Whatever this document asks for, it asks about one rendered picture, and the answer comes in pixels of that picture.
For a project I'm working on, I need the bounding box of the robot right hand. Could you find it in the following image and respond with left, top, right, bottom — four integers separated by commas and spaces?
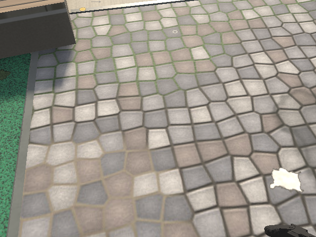
264, 223, 316, 237

